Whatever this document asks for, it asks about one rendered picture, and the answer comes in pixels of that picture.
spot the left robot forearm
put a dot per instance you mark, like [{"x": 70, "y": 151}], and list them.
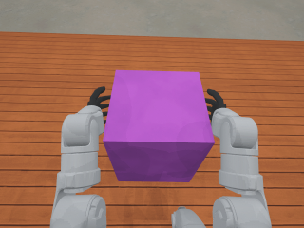
[{"x": 79, "y": 147}]

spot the left robot hand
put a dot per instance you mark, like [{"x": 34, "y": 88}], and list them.
[{"x": 96, "y": 100}]

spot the robot left upper arm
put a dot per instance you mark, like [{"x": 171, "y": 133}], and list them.
[{"x": 79, "y": 211}]

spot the right robot forearm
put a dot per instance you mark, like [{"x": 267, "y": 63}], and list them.
[{"x": 238, "y": 145}]

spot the robot right thigh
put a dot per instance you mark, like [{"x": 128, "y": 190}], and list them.
[{"x": 186, "y": 218}]

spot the right robot hand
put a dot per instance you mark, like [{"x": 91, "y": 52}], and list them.
[{"x": 216, "y": 104}]

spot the robot right upper arm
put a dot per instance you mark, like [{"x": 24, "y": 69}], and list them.
[{"x": 239, "y": 212}]

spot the carton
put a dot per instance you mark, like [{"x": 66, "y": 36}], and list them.
[{"x": 157, "y": 127}]

